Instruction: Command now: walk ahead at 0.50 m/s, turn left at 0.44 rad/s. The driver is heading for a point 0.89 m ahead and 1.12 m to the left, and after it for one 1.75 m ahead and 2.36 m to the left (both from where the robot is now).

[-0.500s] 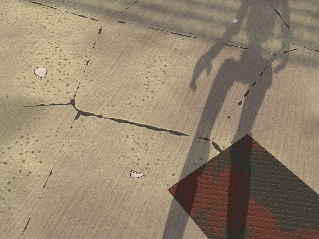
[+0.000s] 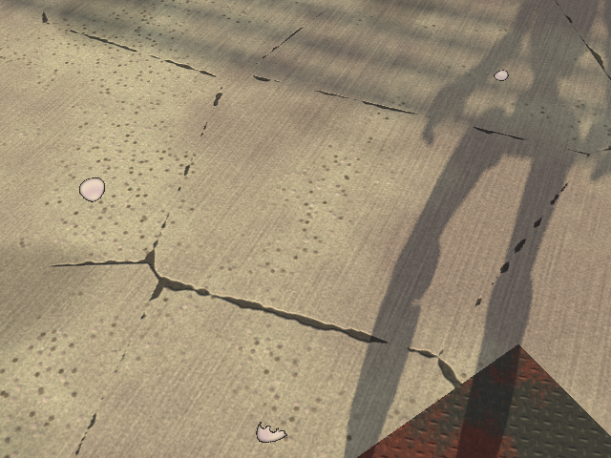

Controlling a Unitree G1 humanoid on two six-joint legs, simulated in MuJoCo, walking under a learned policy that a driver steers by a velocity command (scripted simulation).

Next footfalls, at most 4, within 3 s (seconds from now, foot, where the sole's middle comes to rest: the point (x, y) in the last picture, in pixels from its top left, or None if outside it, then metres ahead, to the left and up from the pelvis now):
0.34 left None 0.32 0.18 -0.78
0.82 right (288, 382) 0.65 0.09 -0.78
1.34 left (126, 364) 0.71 0.48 -0.78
1.82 right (158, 286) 0.93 0.44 -0.78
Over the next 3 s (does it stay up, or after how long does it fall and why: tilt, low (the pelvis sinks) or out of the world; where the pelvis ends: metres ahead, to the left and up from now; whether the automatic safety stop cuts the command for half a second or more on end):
stays up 0.84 1.00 0.00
